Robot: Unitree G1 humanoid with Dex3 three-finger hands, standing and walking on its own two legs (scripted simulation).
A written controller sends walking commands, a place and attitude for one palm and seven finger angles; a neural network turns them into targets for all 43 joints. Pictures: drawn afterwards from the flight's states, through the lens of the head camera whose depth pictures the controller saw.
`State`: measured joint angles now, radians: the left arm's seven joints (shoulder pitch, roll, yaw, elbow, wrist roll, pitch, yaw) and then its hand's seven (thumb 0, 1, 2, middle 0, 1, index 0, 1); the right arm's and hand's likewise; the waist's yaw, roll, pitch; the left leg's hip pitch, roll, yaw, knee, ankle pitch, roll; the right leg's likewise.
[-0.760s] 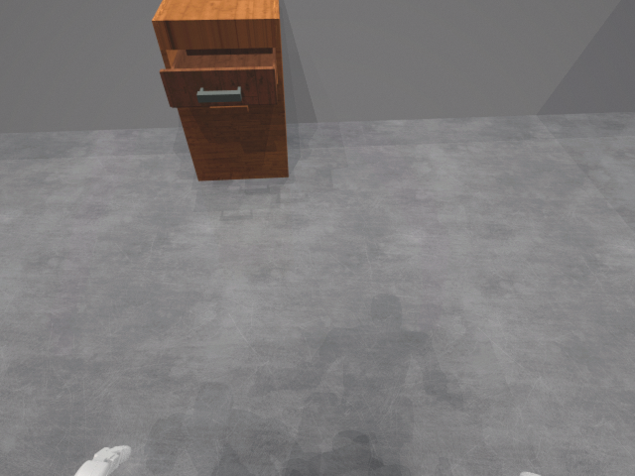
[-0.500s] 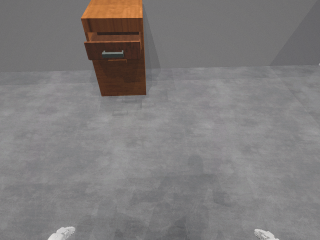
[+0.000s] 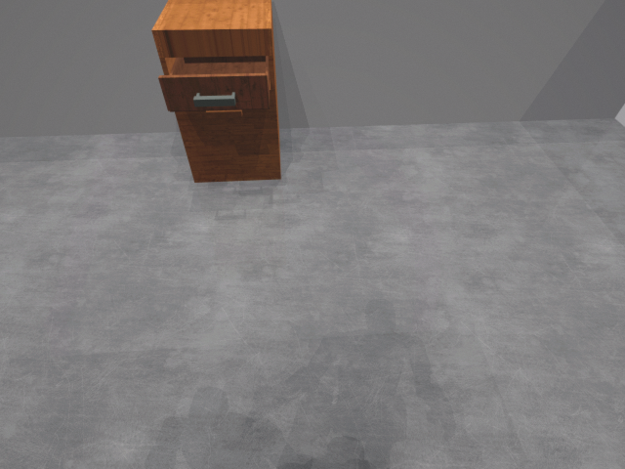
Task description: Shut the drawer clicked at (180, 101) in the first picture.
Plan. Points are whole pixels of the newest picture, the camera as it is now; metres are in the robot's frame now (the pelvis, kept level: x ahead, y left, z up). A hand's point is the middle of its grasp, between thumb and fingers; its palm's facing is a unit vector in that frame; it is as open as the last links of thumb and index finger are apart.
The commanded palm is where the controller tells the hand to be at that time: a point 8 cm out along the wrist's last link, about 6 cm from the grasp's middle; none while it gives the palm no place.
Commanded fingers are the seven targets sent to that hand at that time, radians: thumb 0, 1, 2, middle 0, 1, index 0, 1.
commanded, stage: stand and wait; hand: left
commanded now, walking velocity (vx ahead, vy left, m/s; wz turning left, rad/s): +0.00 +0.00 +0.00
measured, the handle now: (215, 97) +1.34 +0.43 -0.22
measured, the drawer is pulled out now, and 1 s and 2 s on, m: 0.16 0.16 0.16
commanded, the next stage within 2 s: look at it before walking up in 0.08 s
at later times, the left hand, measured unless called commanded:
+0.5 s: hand out of the picture +0.06 +0.24 -0.16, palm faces -0.02 -0.95 -0.30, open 7.4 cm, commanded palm none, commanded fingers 0.00 0.90 0.90 -0.20 -0.30 -0.20 -0.30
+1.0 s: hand out of the picture +0.05 +0.22 -0.18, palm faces +0.07 -0.97 -0.23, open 7.4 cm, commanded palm none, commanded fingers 0.00 0.90 0.90 -0.20 -0.30 -0.20 -0.30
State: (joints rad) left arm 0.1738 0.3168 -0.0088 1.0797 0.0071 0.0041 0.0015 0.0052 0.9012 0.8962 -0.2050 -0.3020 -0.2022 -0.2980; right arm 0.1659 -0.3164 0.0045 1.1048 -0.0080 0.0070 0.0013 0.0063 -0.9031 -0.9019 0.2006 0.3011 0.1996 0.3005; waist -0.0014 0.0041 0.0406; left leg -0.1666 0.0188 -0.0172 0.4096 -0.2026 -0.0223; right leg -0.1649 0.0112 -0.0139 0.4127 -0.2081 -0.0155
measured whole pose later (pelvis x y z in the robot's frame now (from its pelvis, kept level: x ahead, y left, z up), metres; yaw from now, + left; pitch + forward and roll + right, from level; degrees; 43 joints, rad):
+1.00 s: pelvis +0.04 +0.01 +0.00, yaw +3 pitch +0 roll -1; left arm 0.27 0.25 0.01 1.07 0.02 -0.01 0.00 0.00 0.90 0.90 -0.20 -0.30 -0.20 -0.30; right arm 0.25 -0.24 0.00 1.11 -0.02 0.02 0.01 0.00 -0.91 -0.90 0.20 0.30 0.20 0.30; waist 0.01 -0.01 -0.03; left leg -0.27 0.03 0.01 0.67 -0.42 0.01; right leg -0.14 -0.01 -0.06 0.43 -0.29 -0.01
